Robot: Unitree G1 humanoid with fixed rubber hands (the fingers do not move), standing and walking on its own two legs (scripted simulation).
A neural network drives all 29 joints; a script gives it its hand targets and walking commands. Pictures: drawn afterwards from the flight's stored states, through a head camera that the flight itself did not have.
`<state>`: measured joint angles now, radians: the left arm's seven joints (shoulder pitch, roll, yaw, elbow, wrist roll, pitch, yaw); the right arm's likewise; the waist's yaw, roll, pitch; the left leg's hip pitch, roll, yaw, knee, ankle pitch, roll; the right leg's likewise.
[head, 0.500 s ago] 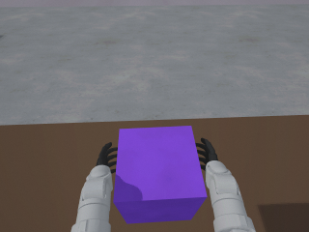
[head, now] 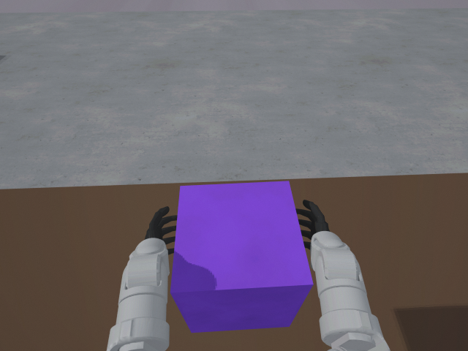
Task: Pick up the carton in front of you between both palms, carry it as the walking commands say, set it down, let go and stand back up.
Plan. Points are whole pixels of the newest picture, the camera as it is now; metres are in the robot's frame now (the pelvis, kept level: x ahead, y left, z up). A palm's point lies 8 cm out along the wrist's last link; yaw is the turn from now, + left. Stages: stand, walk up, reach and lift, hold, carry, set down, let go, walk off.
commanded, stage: reach and lift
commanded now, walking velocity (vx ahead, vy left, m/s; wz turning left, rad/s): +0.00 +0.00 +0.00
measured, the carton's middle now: (237, 260) +0.30 +0.00 -0.04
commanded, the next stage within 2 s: hold in 0.54 s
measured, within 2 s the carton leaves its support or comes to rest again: neither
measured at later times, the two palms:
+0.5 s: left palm (155, 242) +0.30 +0.15 +0.04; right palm (320, 234) +0.30 -0.15 +0.04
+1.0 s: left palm (152, 241) +0.29 +0.15 +0.05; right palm (324, 234) +0.29 -0.15 +0.06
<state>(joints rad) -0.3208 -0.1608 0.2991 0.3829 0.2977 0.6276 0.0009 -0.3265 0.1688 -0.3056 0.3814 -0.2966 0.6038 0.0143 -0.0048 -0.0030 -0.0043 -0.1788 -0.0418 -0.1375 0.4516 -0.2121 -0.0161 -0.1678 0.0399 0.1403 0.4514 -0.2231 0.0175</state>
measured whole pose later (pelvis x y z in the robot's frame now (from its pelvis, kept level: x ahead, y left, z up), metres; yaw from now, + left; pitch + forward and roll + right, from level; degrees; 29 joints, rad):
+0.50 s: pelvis +0.02 +0.00 +0.01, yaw +0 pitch -5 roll +0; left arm -0.25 -0.15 0.22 0.29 0.27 0.70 0.01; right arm -0.26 0.15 -0.23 0.29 -0.27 0.67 0.01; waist 0.00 0.00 -0.01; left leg -0.09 -0.03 -0.13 0.37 -0.20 -0.01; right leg -0.08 0.03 0.14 0.37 -0.21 0.01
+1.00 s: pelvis +0.00 +0.00 +0.00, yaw +0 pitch -7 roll +0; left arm -0.29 -0.16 0.24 0.25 0.29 0.77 0.00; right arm -0.29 0.16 -0.25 0.26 -0.28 0.74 0.02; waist 0.00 0.00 0.01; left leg -0.06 -0.03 -0.13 0.37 -0.18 -0.01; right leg -0.05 0.03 0.14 0.37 -0.19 0.01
